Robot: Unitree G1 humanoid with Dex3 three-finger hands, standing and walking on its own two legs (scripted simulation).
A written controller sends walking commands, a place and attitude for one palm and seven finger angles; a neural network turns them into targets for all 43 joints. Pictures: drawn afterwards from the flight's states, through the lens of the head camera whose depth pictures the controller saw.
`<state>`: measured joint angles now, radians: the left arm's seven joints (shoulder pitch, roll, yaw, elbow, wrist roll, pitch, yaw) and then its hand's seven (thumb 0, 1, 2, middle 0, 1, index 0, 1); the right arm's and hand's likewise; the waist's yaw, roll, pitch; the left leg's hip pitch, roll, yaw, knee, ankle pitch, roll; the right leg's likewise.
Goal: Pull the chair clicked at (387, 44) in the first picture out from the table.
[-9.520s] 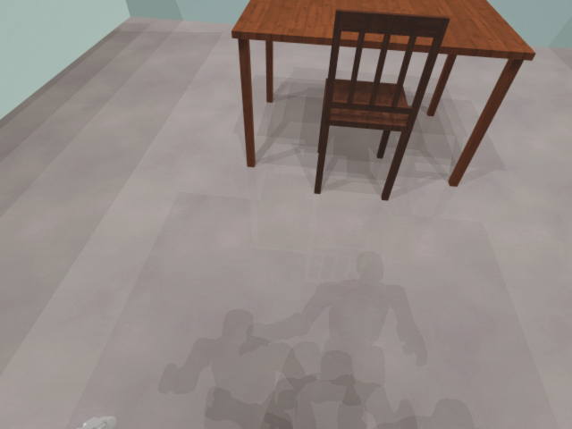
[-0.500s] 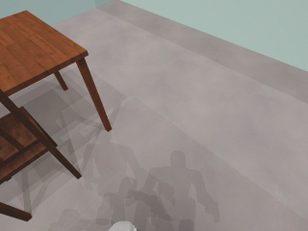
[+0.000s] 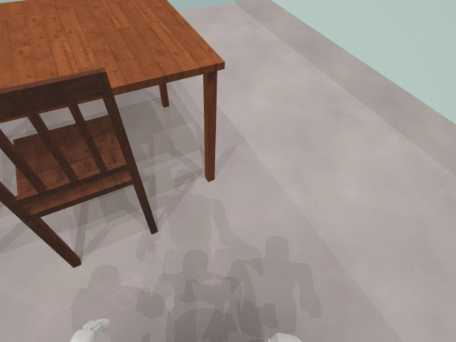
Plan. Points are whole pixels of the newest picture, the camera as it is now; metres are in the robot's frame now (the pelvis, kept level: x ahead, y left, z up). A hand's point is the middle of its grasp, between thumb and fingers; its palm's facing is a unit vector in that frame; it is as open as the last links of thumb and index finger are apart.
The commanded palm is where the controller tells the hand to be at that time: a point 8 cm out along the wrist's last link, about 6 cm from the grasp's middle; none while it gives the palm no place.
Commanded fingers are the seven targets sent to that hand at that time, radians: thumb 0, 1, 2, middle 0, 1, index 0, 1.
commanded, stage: turn to face it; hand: left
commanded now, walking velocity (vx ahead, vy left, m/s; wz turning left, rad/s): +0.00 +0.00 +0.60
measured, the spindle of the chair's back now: (55, 149) +0.58 +0.51 -0.11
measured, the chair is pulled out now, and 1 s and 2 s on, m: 0.00 0.00 0.00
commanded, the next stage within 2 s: take the last steps up to it in 0.74 s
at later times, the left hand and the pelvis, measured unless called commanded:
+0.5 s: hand out of the picture -0.01 +0.17 -0.15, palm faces +0.31 -0.91 -0.27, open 7.4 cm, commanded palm none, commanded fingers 0.00 0.90 0.90 -0.20 -0.30 -0.20 -0.30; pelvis -0.02 -0.04 +0.00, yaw +19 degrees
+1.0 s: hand out of the picture -0.08 +0.20 -0.16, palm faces +0.46 -0.86 -0.23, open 7.4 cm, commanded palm none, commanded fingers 0.00 0.90 0.90 -0.20 -0.30 -0.20 -0.30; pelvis -0.04 -0.01 +0.00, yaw +27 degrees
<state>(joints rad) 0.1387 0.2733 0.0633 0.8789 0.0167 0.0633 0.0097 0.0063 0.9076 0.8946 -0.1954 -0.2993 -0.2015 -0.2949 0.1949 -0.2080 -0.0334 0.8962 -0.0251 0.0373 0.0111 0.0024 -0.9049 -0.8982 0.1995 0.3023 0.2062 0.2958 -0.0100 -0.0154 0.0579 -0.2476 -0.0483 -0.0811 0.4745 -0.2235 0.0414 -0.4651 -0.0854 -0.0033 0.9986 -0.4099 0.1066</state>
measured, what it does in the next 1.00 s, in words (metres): steps on the spot, turning left: right foot, then left foot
